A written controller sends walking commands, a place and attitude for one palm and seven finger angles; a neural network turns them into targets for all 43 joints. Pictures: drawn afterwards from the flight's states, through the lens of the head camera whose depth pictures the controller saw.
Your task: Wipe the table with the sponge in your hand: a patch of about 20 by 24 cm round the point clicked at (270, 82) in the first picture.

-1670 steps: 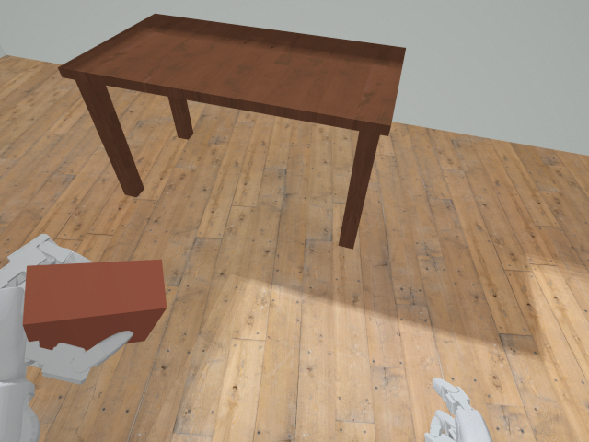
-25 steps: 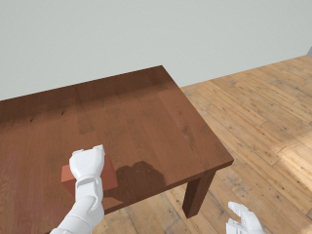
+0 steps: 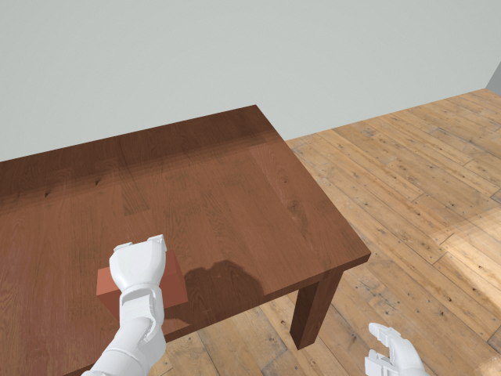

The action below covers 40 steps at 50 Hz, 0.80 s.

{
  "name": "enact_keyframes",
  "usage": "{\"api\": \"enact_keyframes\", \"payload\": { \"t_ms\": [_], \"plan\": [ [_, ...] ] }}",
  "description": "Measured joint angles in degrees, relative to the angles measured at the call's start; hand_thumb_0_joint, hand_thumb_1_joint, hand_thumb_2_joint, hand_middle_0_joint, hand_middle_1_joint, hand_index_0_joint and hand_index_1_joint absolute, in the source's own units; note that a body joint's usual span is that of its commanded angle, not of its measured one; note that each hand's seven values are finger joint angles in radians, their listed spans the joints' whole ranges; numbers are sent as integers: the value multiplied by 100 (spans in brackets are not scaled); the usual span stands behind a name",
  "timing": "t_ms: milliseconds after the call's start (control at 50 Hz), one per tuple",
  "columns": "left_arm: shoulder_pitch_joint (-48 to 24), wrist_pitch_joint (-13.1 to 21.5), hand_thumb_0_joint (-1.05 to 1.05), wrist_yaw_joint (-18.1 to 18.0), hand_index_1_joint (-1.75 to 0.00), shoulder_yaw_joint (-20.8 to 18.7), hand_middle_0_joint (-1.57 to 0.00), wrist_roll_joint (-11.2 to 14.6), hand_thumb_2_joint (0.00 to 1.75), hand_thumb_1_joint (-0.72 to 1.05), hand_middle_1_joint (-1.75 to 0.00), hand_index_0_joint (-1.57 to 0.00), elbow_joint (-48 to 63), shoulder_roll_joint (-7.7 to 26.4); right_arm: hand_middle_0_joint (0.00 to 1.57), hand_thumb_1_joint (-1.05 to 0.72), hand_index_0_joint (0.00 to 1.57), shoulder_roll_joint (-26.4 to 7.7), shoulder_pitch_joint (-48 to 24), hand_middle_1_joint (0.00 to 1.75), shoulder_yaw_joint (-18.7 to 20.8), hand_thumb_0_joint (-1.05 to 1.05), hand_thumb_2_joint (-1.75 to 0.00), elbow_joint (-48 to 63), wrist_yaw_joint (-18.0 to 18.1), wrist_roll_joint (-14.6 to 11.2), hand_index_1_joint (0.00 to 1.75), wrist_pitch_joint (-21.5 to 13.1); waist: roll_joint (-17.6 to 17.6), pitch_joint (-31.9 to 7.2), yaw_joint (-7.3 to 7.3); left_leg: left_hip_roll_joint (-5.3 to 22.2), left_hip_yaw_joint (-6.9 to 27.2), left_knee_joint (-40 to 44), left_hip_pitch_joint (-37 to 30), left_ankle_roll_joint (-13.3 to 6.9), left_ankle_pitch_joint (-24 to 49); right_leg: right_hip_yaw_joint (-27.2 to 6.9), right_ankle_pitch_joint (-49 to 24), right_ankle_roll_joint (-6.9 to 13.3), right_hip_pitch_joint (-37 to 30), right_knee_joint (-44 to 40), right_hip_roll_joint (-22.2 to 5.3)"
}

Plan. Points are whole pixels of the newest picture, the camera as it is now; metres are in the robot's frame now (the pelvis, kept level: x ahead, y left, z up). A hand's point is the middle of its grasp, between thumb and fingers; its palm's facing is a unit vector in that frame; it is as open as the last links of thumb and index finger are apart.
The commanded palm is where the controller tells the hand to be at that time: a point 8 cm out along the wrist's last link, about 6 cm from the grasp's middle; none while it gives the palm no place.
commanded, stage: wipe back along the middle lane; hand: left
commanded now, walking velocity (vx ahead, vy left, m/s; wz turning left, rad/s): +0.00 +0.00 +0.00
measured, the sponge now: (148, 290) +0.28 +0.23 -0.06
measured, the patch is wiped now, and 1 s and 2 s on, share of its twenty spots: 0.75 0.75 0.80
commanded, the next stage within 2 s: slide across to the third lane in 0.24 s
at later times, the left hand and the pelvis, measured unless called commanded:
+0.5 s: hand (148, 280) +0.28 +0.22 -0.03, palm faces -0.08 -0.03 -1.00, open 9.6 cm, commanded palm +0.25 +0.18 +0.02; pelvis -0.01 +0.00 +0.00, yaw +0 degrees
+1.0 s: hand (160, 276) +0.29 +0.20 -0.02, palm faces -0.11 +0.01 -0.99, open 9.6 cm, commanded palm +0.27 +0.13 +0.02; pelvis -0.02 +0.00 +0.00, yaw +4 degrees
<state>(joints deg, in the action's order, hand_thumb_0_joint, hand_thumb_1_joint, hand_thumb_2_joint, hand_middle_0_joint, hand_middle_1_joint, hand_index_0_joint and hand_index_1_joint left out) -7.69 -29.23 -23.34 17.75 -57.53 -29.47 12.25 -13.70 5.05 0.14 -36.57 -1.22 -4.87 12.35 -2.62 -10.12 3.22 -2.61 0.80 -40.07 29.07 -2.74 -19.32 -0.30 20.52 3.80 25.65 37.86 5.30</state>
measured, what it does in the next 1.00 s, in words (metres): stands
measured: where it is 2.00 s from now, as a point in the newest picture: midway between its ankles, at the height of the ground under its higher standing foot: outside the picture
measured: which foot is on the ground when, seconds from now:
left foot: down 0.00-1.00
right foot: down 0.00-1.00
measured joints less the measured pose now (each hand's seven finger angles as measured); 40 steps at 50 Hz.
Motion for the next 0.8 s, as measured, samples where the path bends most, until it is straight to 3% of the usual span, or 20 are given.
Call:
{"api": "enact_keyframes", "payload": {
  "t_ms": [440, 800],
  "plan": [
    [-70, -33, 3, 17, -147, 32, -70, 37, 109, -44, -146, -73, -62, -15, 20, -91, 20, 4, 6, 30, 2, 1, -90, -2, 37, -6, 30, -14, 3, 12, -16, 5, -12, 0, 18, -12, 42, -11, -47, -14, 18, -5, 3],
    [-755, -45, 0, 105, -144, 682, -73, 172, 109, -46, -144, -75, -689, -249, 20, -91, 20, 72, -136, 30, 67, 1, -90, -189, -99, -5, 30, -159, -98, 132, 167, -127, 196, -12, -17, -29, 99, 206, -15, -30, -93, -10, -113]
  ]
}}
